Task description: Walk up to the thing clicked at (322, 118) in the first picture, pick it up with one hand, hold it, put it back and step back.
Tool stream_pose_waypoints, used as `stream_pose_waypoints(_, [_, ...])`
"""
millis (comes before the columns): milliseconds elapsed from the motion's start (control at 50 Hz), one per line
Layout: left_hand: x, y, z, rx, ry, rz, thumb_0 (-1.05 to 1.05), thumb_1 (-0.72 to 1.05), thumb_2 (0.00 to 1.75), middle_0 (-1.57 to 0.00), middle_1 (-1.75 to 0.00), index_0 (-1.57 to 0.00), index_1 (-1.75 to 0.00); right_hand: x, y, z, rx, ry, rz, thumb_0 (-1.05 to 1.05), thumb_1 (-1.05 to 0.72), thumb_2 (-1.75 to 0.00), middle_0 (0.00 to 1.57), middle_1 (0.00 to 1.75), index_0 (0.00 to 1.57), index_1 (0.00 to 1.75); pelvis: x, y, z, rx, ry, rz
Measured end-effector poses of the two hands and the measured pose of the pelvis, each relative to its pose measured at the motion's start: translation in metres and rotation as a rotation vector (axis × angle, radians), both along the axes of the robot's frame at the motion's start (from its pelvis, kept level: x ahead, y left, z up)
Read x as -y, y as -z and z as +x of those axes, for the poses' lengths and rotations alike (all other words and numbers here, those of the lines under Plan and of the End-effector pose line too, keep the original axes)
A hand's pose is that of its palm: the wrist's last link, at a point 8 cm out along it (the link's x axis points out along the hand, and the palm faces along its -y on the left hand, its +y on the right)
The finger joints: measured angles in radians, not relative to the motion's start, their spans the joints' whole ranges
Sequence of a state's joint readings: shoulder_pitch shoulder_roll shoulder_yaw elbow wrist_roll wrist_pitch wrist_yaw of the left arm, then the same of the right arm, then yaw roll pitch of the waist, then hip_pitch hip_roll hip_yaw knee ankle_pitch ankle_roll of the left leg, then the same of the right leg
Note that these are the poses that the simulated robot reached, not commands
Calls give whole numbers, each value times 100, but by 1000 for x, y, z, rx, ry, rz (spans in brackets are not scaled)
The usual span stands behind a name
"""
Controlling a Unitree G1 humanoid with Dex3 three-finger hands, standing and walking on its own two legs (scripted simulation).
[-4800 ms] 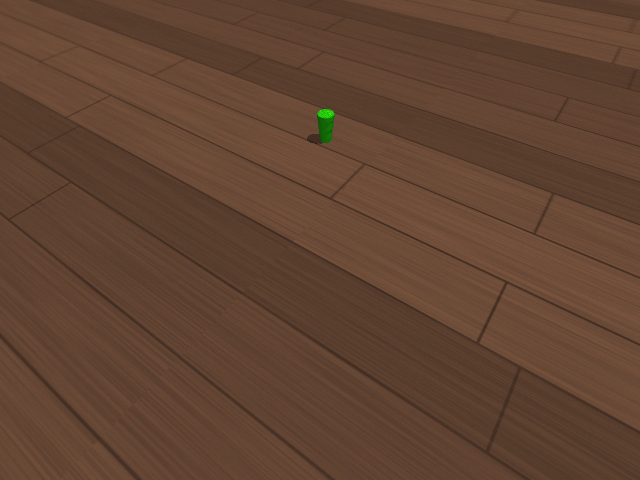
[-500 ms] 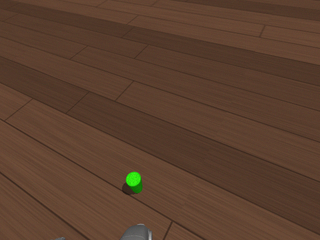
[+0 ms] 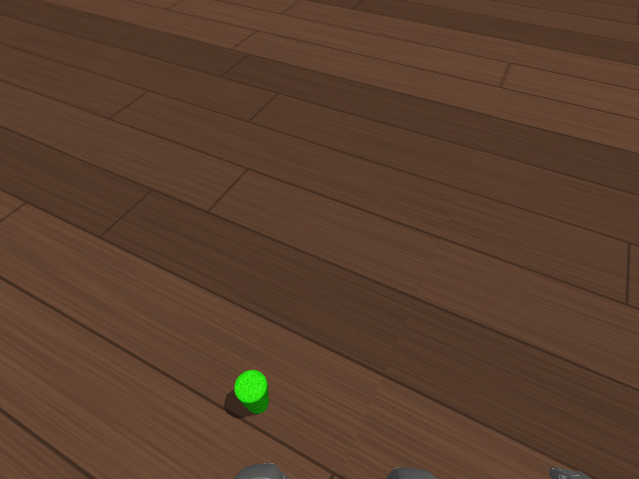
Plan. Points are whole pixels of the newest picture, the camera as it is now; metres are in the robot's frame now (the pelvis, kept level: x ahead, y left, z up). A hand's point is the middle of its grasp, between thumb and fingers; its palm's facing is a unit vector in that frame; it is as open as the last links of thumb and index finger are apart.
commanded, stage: walk up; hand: left
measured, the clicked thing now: (254, 395) +0.42 +0.22 -0.67
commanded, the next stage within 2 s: stand in 1.28 s
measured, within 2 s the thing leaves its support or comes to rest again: neither
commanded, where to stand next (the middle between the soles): +0.07 +0.00 m, yaw +2 degrees
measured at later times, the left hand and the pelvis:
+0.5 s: hand (159, 473) +0.15 +0.24 -0.12, palm faces -0.02 -0.95 -0.32, open 7.4 cm; pelvis +0.03 -0.01 +0.03, yaw +0 degrees
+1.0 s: hand out of the picture +0.11 +0.25 -0.13, palm faces +0.01 -0.95 -0.32, open 7.4 cm; pelvis +0.04 +0.00 +0.03, yaw +0 degrees
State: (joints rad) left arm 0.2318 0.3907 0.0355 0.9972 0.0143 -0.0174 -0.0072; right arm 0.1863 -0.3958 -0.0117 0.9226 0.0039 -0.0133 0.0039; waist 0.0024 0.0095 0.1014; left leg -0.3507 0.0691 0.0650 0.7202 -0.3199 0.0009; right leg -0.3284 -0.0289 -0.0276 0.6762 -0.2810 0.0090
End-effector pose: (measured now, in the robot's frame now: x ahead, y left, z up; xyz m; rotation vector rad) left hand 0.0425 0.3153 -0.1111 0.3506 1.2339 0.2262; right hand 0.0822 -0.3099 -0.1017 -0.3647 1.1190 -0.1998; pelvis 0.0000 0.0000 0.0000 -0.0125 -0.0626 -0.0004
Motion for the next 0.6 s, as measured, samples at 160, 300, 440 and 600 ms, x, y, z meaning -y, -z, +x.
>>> stream_pose_waypoints(160, [18, -14, 36, 28, 18, -25, 1, 90, 90, -21, -30, -20, -30, -9, 8, 7, -57, 9, 65, 0, -91, -90, 21, 30, 21, 30, 4, -12, 14, -15, 1, 13])
stream_pose_waypoints(300, [28, -21, 73, 75, 25, -45, 1, 90, 90, -21, -30, -20, -30, -7, 1, 12, -89, 24, 62, 0, -91, -90, 21, 30, 21, 30, 7, -21, 23, -16, 0, 14])
stream_pose_waypoints(440, [32, -24, 95, 91, 28, -64, 1, 90, 90, -21, -30, -20, -30, 0, -11, 20, -93, 43, 32, 0, -91, -90, 21, 30, 21, 30, 7, -27, 29, -19, -2, 12])
stream_pose_waypoints(600, [31, -22, 94, 64, 15, -74, 1, 90, 90, -21, -30, -20, -30, 3, -19, 28, -83, 50, 16, 0, -91, -90, 21, 30, 21, 30, 5, -30, 34, -20, -3, 10])
